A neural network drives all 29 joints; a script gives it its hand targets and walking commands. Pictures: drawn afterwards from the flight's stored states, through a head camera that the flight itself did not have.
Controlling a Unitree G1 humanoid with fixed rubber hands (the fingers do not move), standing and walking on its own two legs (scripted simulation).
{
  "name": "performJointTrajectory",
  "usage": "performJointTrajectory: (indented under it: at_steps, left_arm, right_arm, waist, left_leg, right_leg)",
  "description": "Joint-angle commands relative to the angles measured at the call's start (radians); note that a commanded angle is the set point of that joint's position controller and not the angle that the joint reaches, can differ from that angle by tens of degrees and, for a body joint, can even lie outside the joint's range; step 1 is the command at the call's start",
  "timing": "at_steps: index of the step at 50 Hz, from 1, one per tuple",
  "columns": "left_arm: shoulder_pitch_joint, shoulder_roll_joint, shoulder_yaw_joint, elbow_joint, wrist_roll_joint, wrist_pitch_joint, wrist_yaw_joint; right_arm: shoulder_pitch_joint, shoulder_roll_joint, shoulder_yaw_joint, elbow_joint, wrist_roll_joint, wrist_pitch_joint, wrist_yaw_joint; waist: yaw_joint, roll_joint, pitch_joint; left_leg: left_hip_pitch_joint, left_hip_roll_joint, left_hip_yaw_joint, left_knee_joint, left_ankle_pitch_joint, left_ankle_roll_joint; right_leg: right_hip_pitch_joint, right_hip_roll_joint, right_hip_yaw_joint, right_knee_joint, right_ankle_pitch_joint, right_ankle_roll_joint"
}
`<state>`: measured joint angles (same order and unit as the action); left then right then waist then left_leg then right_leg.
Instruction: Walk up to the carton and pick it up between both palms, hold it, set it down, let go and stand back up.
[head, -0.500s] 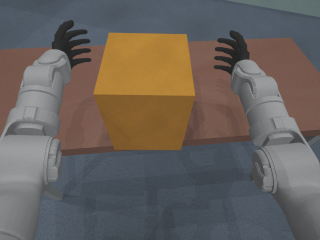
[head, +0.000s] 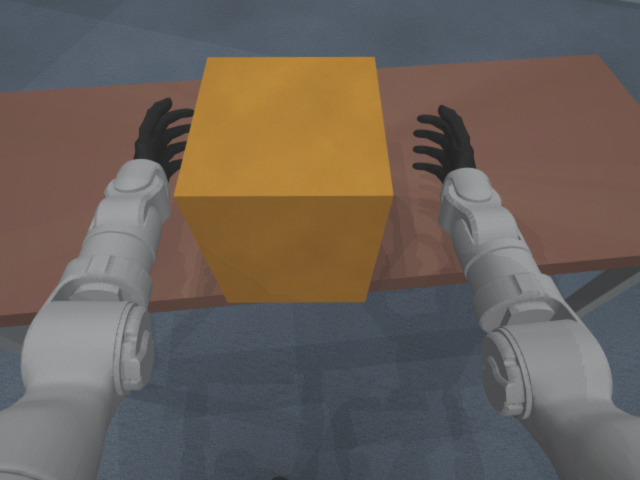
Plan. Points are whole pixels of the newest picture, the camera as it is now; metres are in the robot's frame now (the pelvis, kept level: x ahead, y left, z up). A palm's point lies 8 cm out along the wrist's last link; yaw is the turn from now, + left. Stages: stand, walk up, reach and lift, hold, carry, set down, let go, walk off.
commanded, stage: reach and lift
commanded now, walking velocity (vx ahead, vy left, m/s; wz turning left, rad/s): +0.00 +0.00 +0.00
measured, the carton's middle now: (294, 191) +0.46 +0.03 +0.05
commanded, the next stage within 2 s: none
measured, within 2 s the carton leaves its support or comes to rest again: leaves its support in 1.66 s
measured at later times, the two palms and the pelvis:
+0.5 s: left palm (159, 165) +0.47 +0.19 +0.11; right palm (449, 172) +0.45 -0.16 +0.10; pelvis -0.01 +0.00 +0.00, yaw +0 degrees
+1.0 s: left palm (175, 179) +0.45 +0.17 +0.10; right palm (417, 180) +0.44 -0.12 +0.09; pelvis +0.02 +0.01 +0.00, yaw +5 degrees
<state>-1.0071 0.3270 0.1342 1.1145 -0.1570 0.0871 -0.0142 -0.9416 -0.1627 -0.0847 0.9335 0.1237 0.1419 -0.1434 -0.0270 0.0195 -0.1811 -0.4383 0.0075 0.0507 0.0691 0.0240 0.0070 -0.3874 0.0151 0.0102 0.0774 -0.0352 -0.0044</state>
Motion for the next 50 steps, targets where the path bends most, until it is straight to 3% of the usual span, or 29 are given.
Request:
performJointTrajectory:
  at_steps: [1, 10, 20, 24, 31, 36, 38, 40, 42, 50]
  left_arm:
    - [-0.418, 0.17, 0.011, -0.146, 0.0, -0.071, 0.01]
    - [-0.377, 0.163, 0.007, -0.111, -0.013, -0.063, 0.005]
    - [-0.414, 0.119, -0.021, -0.081, -0.019, -0.078, -0.003]
    - [-0.423, 0.064, 0.006, -0.092, 0.039, -0.092, -0.006]
    - [-0.424, -0.1, 0.098, -0.14, 0.23, -0.095, 0.009]
    - [-0.38, -0.335, 0.139, -0.157, 0.369, -0.108, -0.016]
    - [-0.368, -0.566, 0.142, -0.145, 0.444, -0.115, -0.058]
    - [-0.311, -0.705, 0.137, -0.168, 0.499, -0.102, -0.095]
    - [-0.256, -0.765, 0.136, -0.188, 0.517, -0.084, -0.113]
    - [-0.209, -0.836, 0.103, -0.237, 0.539, -0.066, -0.14]
  right_arm:
    - [-0.466, -0.117, -0.014, -0.159, -0.008, -0.07, 0.001]
    - [-0.438, -0.109, 0.029, -0.096, 0.027, -0.072, -0.005]
    - [-0.461, -0.056, 0.008, -0.097, 0.019, -0.066, 0.005]
    - [-0.463, -0.01, -0.059, -0.115, -0.065, -0.069, 0.016]
    - [-0.455, 0.09, -0.247, -0.128, -0.301, -0.093, 0.036]
    - [-0.439, 0.265, -0.375, -0.146, -0.497, -0.123, 0.095]
    - [-0.451, 0.486, -0.373, -0.133, -0.555, -0.13, 0.165]
    - [-0.419, 0.595, -0.362, -0.14, -0.582, -0.119, 0.234]
    - [-0.374, 0.621, -0.352, -0.169, -0.598, -0.106, 0.262]
    - [-0.307, 0.646, -0.353, -0.191, -0.622, -0.113, 0.261]
  waist:
    - [0.003, 0.035, -0.808]
    - [0.002, 0.019, -0.719]
    - [0.003, 0.013, -0.629]
    - [-0.003, 0.009, -0.636]
    - [-0.021, 0.037, -0.676]
    - [-0.061, 0.056, -0.716]
    - [-0.046, 0.083, -0.701]
    - [-0.026, 0.081, -0.663]
    - [-0.042, 0.054, -0.6]
    - [-0.046, 0.057, -0.462]
  left_leg:
    - [0.53, -0.031, -0.045, 0.204, 0.546, -0.041]
    - [0.508, -0.034, -0.046, 0.218, 0.507, -0.038]
    - [0.447, -0.022, -0.047, 0.193, 0.413, -0.028]
    - [0.426, -0.019, -0.047, 0.155, 0.386, -0.02]
    - [0.528, -0.022, -0.041, 0.104, 0.432, -0.017]
    - [0.597, -0.019, -0.04, 0.062, 0.526, -0.028]
    - [0.636, -0.013, -0.048, 0.039, 0.569, -0.033]
    - [0.667, -0.016, -0.052, 0.01, 0.587, -0.038]
    - [0.678, -0.015, -0.053, -0.02, 0.562, -0.03]
    - [0.593, -0.029, -0.061, -0.068, 0.522, -0.02]
  right_leg:
    - [0.119, 0.015, 0.007, 0.096, 0.431, 0.037]
    - [0.109, 0.022, 0.01, 0.112, 0.42, 0.044]
    - [0.098, 0.008, 0.02, 0.076, 0.29, 0.039]
    - [0.121, -0.002, 0.015, 0.042, 0.247, 0.032]
    - [0.108, -0.006, -0.013, -0.059, 0.196, -0.008]
    - [0.134, -0.003, -0.037, -0.143, 0.246, -0.025]
    - [0.153, 0.005, -0.048, -0.182, 0.267, -0.035]
    - [0.179, 0.018, -0.069, -0.234, 0.269, -0.036]
    - [0.156, 0.037, -0.085, -0.253, 0.292, -0.022]
    - [0.212, 0.045, -0.102, -0.24, 0.367, -0.001]
